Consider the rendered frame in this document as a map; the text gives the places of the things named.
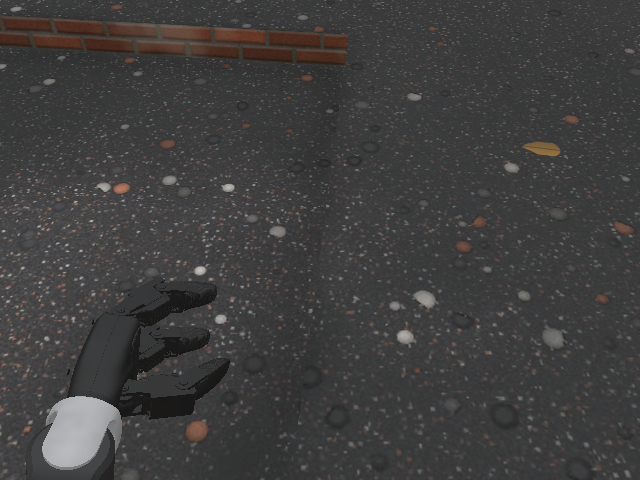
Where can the left robot hand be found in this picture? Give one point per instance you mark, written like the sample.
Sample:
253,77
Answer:
116,350

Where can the left robot forearm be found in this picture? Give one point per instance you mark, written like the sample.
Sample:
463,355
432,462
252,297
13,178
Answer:
79,442

